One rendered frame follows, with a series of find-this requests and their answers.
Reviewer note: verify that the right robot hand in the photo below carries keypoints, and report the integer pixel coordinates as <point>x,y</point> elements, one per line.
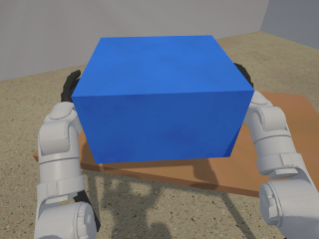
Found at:
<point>244,73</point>

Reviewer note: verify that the carton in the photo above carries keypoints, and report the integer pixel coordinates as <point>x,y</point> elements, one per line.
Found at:
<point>161,98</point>

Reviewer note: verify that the table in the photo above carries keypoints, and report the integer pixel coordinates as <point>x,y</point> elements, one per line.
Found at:
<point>237,173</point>

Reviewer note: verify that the robot right forearm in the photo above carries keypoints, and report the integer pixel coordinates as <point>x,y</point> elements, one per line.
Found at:
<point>276,153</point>

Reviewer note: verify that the left robot upper arm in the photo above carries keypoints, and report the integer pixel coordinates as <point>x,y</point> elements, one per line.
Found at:
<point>70,221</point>

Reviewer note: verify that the right robot upper arm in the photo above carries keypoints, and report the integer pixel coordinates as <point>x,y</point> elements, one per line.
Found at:
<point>292,206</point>

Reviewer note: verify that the robot left forearm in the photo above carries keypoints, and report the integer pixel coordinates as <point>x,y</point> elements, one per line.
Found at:
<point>59,158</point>

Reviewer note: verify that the left robot hand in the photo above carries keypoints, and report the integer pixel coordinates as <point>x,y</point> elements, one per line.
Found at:
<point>70,86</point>

